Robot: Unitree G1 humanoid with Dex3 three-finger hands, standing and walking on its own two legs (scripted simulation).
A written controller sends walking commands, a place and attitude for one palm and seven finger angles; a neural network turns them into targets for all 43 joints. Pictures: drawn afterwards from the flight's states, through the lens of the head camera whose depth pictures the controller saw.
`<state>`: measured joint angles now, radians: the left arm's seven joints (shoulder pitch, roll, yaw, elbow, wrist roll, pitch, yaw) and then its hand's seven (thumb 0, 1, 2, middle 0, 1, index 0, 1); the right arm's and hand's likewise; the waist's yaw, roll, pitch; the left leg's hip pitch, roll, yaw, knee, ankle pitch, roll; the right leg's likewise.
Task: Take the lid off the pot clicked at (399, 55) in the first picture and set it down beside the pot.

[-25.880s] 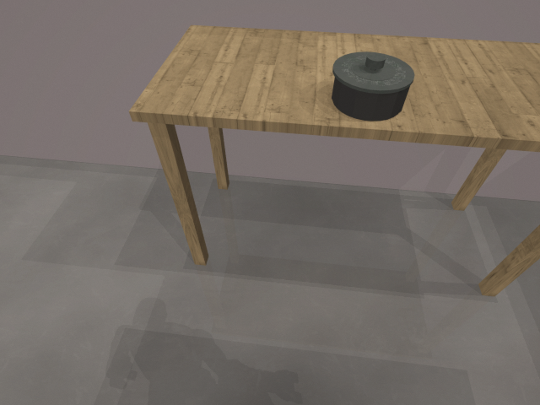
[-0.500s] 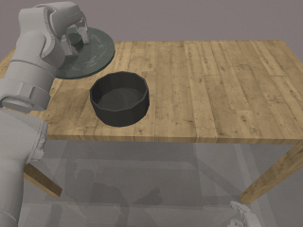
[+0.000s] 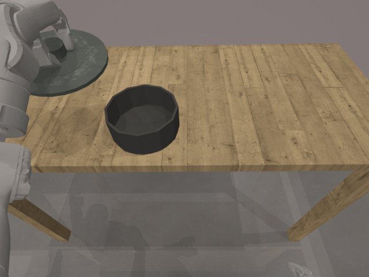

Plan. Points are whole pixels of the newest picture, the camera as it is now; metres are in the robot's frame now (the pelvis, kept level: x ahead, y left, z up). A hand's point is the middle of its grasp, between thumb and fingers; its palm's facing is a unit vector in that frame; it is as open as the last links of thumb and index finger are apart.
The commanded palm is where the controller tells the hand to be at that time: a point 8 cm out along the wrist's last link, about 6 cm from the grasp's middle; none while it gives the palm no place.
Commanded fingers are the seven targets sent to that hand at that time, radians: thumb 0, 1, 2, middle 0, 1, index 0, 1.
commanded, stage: move the lid sideways beside the pot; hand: left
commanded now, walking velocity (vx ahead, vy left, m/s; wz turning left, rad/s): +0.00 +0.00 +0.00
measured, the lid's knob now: (53, 48) +0.49 +0.26 +0.25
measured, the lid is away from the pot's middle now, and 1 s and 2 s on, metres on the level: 0.15 0.25 0.24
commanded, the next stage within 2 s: lower the lid onto the table in 0.96 s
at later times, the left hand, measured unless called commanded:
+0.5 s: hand (13, 50) +0.45 +0.30 +0.27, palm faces -0.20 -0.07 -0.98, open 7.5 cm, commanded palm +0.43 +0.30 +0.35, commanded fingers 0.00 0.67 0.97 -0.95 -1.08 -0.86 -1.04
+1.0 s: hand out of the picture +0.43 +0.34 +0.27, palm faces -0.22 -0.08 -0.97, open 7.5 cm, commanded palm +0.44 +0.34 +0.35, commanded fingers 0.00 0.67 0.97 -0.95 -1.08 -0.86 -1.04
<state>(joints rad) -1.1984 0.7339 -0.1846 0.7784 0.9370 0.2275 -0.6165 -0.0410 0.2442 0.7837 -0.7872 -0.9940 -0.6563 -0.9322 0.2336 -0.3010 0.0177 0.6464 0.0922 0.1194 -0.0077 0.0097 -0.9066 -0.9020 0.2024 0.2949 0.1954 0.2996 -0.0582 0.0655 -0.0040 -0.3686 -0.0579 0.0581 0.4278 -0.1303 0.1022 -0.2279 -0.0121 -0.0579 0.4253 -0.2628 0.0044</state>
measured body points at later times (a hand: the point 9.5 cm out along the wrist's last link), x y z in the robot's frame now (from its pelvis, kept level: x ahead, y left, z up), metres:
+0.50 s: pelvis +0.00 +0.00 +0.00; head +0.04 +0.00 +0.45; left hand +0.45 +0.30 +0.32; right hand +0.11 -0.26 -0.12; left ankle +0.05 +0.05 -0.74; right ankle -0.03 -0.13 -0.74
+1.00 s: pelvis +0.00 +0.00 +0.00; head +0.05 +0.00 +0.45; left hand +0.44 +0.34 +0.32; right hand +0.09 -0.27 -0.12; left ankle +0.05 +0.05 -0.74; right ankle -0.03 -0.13 -0.74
